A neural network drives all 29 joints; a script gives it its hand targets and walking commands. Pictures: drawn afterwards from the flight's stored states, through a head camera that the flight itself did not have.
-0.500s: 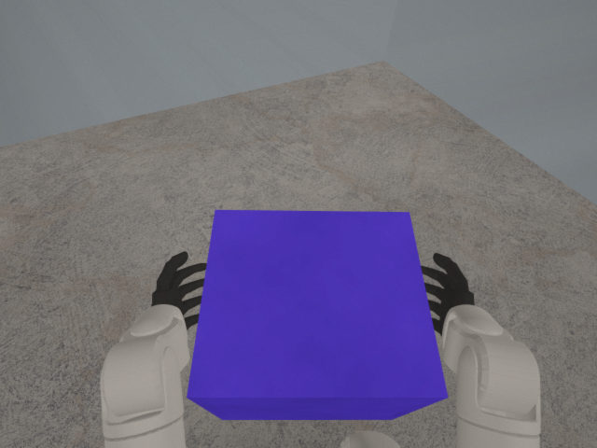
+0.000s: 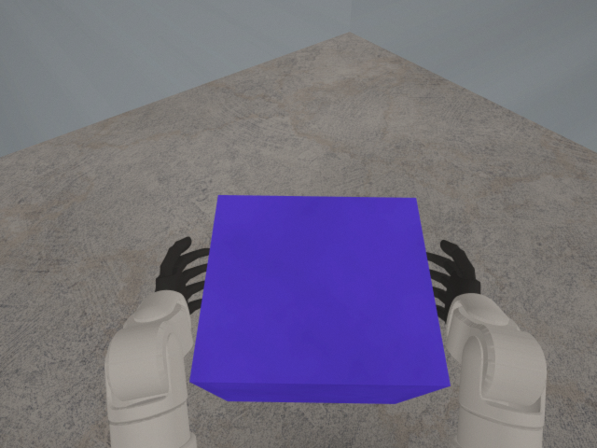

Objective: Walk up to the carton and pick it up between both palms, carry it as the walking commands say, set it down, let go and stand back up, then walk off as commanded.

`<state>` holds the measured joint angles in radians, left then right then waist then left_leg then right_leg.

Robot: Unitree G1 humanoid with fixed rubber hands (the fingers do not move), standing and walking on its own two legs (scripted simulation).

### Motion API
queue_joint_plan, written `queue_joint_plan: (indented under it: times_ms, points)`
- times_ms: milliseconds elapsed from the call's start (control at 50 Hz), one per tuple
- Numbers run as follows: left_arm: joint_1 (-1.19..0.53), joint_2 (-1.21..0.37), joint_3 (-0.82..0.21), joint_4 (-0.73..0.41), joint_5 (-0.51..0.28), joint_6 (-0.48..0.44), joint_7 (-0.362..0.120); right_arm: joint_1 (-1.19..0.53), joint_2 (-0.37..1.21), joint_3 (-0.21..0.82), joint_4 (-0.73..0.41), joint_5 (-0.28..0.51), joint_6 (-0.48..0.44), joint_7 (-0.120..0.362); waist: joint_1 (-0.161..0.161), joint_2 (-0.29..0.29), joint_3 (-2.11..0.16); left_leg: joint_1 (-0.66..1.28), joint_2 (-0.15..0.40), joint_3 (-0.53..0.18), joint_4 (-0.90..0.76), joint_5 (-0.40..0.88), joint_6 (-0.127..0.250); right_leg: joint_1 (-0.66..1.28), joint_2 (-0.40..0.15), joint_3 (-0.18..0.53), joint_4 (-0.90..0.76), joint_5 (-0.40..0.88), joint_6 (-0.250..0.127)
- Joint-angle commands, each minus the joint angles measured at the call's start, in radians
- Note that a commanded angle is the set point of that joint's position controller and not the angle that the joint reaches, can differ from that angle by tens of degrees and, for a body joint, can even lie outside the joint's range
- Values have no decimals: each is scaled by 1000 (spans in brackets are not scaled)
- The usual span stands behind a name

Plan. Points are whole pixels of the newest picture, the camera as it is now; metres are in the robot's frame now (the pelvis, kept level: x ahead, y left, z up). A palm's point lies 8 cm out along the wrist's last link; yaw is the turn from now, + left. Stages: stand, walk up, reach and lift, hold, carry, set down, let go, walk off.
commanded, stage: carry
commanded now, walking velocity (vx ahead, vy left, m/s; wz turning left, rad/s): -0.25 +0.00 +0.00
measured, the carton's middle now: (314, 308) +0.30 -0.01 +0.01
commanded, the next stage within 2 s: none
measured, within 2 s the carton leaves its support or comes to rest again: neither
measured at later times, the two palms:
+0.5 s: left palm out of the picture +0.05 +0.18 +0.08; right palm out of the picture +0.04 -0.16 +0.07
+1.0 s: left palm out of the picture -0.14 +0.20 +0.08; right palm out of the picture -0.12 -0.13 +0.09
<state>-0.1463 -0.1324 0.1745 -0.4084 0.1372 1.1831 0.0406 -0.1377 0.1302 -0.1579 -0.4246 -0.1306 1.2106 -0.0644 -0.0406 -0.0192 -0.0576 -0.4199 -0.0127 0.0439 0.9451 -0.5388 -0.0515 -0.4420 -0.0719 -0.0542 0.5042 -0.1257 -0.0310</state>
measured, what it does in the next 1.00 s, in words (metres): walks backwards: left foot, then right foot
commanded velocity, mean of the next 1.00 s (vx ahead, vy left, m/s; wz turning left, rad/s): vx -0.12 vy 0.00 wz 0.00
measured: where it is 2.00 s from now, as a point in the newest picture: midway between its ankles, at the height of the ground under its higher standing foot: outside the picture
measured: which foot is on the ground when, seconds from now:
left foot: up 0.00-0.08, down 0.10-0.50, up 0.52-0.80, down 0.82-1.00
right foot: down 0.00-0.12, up 0.14-0.48, down 0.50-1.00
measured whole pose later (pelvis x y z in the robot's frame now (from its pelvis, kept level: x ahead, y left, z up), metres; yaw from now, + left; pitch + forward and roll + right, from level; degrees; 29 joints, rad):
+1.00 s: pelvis -0.38 +0.01 +0.00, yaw +1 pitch +1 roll +1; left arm -0.11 -0.13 0.19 -0.39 0.14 1.22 0.06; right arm -0.13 0.13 -0.12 -0.32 -0.16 1.21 -0.06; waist 0.02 -0.04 -0.10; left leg -0.28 0.00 0.06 0.54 -0.28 0.01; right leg -0.45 -0.06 -0.08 0.53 -0.20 0.02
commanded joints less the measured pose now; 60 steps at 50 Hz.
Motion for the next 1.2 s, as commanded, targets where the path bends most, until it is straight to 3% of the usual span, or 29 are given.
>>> queue_joint_plan:
  times_ms: [0,40,80,100,120,140,160,180,220,260,300,360,440,460,480,500,520,540,560,620,720,760,800,840,860,920,1080,1140,1180]
  points:
    - [-317,-812,-680,7,-394,41,-252,-434,831,766,-17,437,14,264,46,-221,-309,13,-23,17,-207,-24,28,354,-240,264,-160,246,-128]
    - [-327,-820,-697,2,-396,42,-252,-419,840,760,1,436,12,269,40,-201,-320,114,-22,41,-424,85,43,336,-227,241,-164,203,-94]
    - [-346,-835,-731,-15,-401,39,-251,-412,848,751,13,437,4,278,48,-109,-295,279,74,-36,-663,190,47,193,-169,184,-127,55,9]
    - [-363,-833,-746,-16,-401,34,-250,-411,849,748,15,436,1,285,52,48,-277,345,206,-168,-668,188,50,55,-113,123,-27,-65,53]
    - [-449,-845,-771,-71,-422,29,-258,-425,852,741,40,422,-22,285,31,377,-169,183,429,-357,-688,372,171,-108,11,-33,166,-346,85]
    - [-445,-863,-782,-66,-430,20,-260,-435,867,755,-9,433,-23,286,26,275,-127,77,448,-317,-667,599,226,-100,38,20,447,-428,74]
    - [-486,-871,-813,-81,-443,13,-260,-467,867,754,-44,438,-25,286,28,170,-137,55,391,-227,-626,650,211,-97,72,77,605,-395,65]
    - [-498,-879,-824,-84,-460,11,-264,-476,852,745,-76,429,-28,284,31,119,-137,41,336,-141,-596,640,166,-101,84,102,698,-344,61]
    - [-502,-875,-826,-96,-477,13,-261,-453,843,720,-70,417,-28,277,33,173,-178,161,276,-78,-538,689,140,-169,91,92,767,-286,80]
    - [-480,-839,-827,-107,-488,19,-256,-378,819,686,-27,395,-25,269,31,198,-208,259,271,-105,-494,811,155,-201,96,71,730,-318,105]
    - [-441,-814,-814,-85,-478,31,-253,-348,802,677,-7,386,-19,266,31,207,-240,324,295,-166,-483,887,182,-182,81,33,602,-375,112]
    - [-422,-816,-796,-48,-469,40,-254,-372,799,685,-12,383,-17,267,27,240,-278,323,313,-234,-524,830,204,-71,88,-6,376,-434,93]
    - [-384,-848,-771,-5,-450,37,-257,-378,819,711,-6,378,-18,273,36,237,-313,304,288,-220,-509,776,187,109,96,-41,-18,-268,58]
    - [-378,-858,-766,-5,-447,34,-258,-374,819,715,-4,376,-17,274,39,191,-316,237,258,-188,-483,737,147,208,62,-18,-137,-179,52]
    - [-377,-855,-757,-1,-443,33,-260,-376,820,721,2,374,-16,274,37,99,-323,133,216,-155,-437,574,92,314,-21,77,-210,-166,46]
    - [-366,-841,-753,-10,-424,24,-262,-415,827,736,-23,380,-12,276,48,-197,-297,-88,102,-30,-337,272,10,361,-275,324,-185,48,-52]
    - [-395,-871,-757,-49,-440,16,-268,-499,842,769,-79,414,-18,278,57,-301,-248,-107,71,11,-115,-10,-2,216,-386,352,-191,250,-150]
    - [-439,-875,-756,-57,-447,19,-270,-552,860,790,-90,439,-18,279,51,-175,-228,-87,53,-34,60,7,8,164,-342,298,-182,235,-159]
    - [-436,-870,-749,-57,-434,20,-267,-551,863,802,-95,449,-17,281,43,-92,-217,-80,50,-38,136,71,14,120,-280,221,-188,109,-128]
    - [-399,-850,-706,-50,-410,27,-254,-547,854,808,-103,477,0,280,38,-149,-234,-125,48,-4,105,127,-3,205,-175,134,-160,19,-83]
    - [-326,-822,-684,7,-383,40,-246,-478,824,778,-32,460,18,275,45,-182,-280,0,0,21,-241,-5,15,302,-200,228,-151,28,-115]
    - [-324,-816,-686,34,-377,45,-250,-453,827,770,5,450,22,278,35,-160,-274,111,-2,40,-517,155,23,300,-183,213,-137,22,-84]
    - [-331,-828,-710,44,-381,43,-254,-448,830,755,28,442,18,286,50,-109,-274,273,96,-37,-646,250,28,191,-150,191,-109,2,-1]
    - [-422,-849,-726,25,-395,35,-261,-465,846,740,74,426,-3,292,41,133,-214,188,233,-155,-592,281,68,105,-55,52,-73,-76,59]
    - [-458,-861,-733,6,-411,32,-261,-476,849,732,68,427,-7,292,37,145,-172,101,239,-153,-635,195,77,135,-46,30,-45,-119,61]
    - [-528,-872,-770,-37,-471,45,-270,-490,852,723,23,412,-7,276,30,154,-122,-43,221,-140,-699,-85,90,177,-17,-1,46,-123,63]
    - [-506,-839,-741,37,-473,64,-296,-487,849,721,49,389,9,258,37,125,-134,-194,205,-117,-671,-198,103,240,17,-23,156,-160,42]
    - [-503,-834,-720,66,-466,61,-298,-511,849,729,50,397,12,257,40,42,-118,-205,158,-77,-583,-210,82,226,-14,22,47,-222,38]
    - [-506,-827,-710,67,-460,59,-295,-520,854,740,42,410,14,258,29,-93,-123,-91,62,-8,-420,-72,56,106,-127,193,-185,-468,23]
